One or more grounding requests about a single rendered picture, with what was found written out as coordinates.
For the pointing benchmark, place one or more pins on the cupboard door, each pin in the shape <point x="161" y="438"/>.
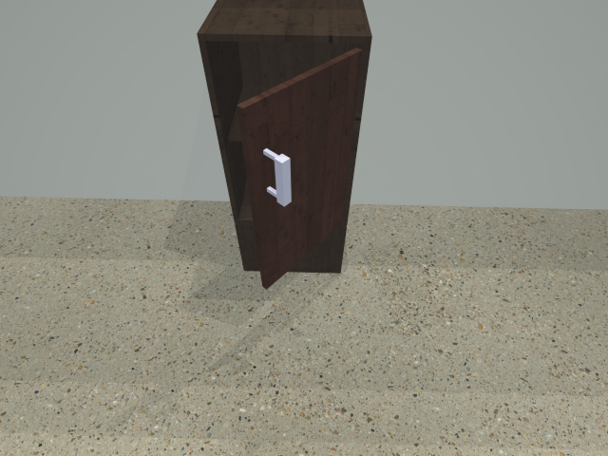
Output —
<point x="310" y="120"/>

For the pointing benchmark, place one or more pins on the handle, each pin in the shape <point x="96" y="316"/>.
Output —
<point x="283" y="191"/>

